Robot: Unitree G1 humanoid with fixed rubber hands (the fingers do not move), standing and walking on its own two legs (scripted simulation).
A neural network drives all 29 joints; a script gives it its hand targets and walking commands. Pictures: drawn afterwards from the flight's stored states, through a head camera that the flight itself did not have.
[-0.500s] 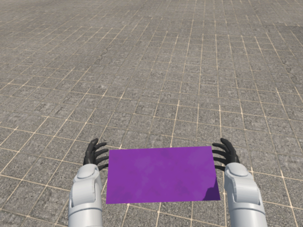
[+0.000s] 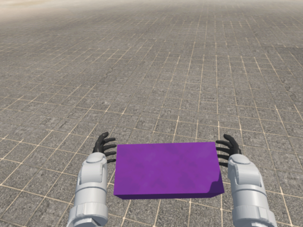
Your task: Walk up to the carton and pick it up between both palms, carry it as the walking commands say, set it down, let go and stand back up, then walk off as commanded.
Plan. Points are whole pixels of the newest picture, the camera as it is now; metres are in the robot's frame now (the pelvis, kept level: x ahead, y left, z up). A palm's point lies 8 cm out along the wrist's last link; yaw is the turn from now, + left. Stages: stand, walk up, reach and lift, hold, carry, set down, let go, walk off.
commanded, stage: hold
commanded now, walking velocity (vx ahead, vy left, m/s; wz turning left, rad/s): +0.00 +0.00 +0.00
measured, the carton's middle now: (166, 172) +0.31 -0.05 -0.04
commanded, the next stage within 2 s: set down in 0.16 s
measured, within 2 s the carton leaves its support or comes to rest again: neither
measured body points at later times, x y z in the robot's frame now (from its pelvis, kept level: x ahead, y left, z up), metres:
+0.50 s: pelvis +0.03 -0.01 +0.00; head +0.00 -0.01 +0.45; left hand +0.34 +0.16 +0.00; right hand +0.29 -0.22 -0.01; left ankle +0.02 +0.12 -0.74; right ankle +0.05 -0.09 -0.74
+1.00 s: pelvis +0.01 +0.03 -0.03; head +0.11 +0.02 +0.41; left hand +0.36 +0.16 -0.08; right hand +0.31 -0.21 -0.08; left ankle +0.02 +0.12 -0.74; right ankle +0.05 -0.10 -0.74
